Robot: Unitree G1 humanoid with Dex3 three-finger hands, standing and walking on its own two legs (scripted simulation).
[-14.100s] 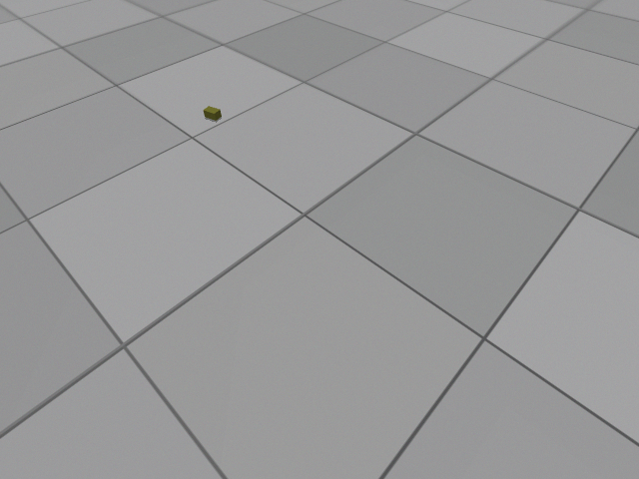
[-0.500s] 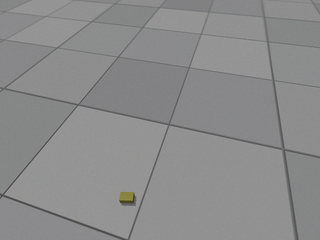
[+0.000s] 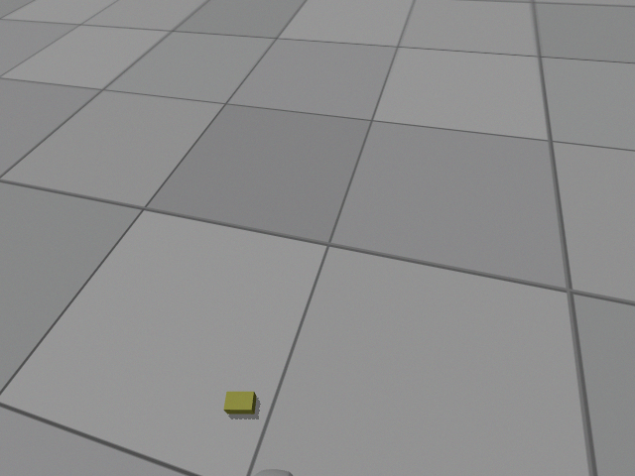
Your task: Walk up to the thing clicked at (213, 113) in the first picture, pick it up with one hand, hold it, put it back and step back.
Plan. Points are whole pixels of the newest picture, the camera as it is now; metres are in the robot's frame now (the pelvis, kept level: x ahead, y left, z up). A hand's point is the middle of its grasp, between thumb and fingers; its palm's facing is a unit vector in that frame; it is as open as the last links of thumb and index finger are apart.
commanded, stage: walk up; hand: left
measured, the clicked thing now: (240, 402) +0.44 +0.30 -0.75
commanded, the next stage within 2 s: stand in 1.88 s
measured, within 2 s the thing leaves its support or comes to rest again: neither
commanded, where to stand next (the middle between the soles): +0.04 +0.06 m, yaw +0 degrees
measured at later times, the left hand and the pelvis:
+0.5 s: hand out of the picture +0.11 +0.32 -0.16, palm faces -0.01 -0.91 -0.42, open 7.4 cm; pelvis +0.02 +0.04 -0.02, yaw +0 degrees
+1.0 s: hand out of the picture +0.10 +0.31 -0.15, palm faces -0.02 -0.95 -0.32, open 7.4 cm; pelvis +0.00 +0.06 +0.00, yaw -1 degrees
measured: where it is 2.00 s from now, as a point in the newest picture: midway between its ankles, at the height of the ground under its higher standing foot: outside the picture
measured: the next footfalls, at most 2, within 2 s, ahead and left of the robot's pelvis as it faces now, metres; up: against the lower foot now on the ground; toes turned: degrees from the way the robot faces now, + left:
left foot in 0.24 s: +0.10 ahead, +0.16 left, +0.00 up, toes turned +0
right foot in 0.52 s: +0.04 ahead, -0.08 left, +0.00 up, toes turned -3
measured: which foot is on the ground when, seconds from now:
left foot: up 0.00-0.22, down 0.24-0.56, up 0.58-0.74, down 0.76-1.00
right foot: down 0.00-0.26, up 0.28-0.50, down 0.52-1.00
